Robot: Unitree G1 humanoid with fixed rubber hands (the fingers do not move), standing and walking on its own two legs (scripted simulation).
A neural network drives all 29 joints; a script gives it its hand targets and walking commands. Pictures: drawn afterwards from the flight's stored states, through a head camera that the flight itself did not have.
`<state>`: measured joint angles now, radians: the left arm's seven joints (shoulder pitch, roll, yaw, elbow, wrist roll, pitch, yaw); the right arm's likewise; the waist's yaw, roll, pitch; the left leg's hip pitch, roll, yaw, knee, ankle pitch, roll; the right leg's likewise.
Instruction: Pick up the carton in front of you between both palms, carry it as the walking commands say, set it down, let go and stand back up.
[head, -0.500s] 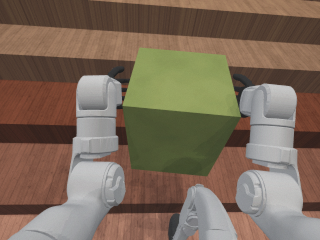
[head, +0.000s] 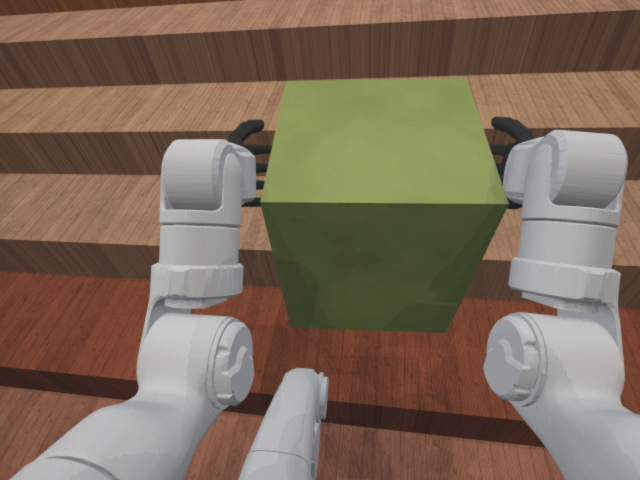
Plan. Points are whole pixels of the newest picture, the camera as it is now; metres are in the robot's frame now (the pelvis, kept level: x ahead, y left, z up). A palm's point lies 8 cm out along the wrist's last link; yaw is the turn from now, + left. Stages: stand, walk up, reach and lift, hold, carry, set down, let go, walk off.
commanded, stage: carry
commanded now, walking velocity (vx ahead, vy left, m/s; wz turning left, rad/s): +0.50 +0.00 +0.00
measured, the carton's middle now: (370, 214) +0.40 +0.02 +0.13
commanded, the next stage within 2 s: none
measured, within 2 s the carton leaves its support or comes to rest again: neither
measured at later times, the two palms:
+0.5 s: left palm out of the picture +0.63 +0.22 +0.34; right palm out of the picture +0.61 -0.08 +0.35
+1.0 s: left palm out of the picture +0.89 +0.24 +0.53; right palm out of the picture +0.91 -0.06 +0.52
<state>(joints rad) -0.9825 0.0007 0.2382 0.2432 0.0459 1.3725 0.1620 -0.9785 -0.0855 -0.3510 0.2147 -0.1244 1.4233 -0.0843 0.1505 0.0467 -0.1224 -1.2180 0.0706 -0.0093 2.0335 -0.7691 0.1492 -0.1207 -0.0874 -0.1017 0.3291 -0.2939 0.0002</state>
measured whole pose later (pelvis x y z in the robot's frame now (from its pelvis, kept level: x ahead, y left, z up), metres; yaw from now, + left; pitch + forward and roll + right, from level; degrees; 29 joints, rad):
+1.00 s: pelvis +0.53 +0.08 +0.32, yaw +0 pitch +2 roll -1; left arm -0.94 0.00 0.23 0.16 0.04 1.38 0.17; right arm -0.89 -0.07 -0.31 0.10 -0.07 1.42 -0.10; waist 0.09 0.05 -0.05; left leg -1.18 0.07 0.01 2.10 -0.44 0.15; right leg -0.30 -0.01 -0.16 0.53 -0.28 -0.07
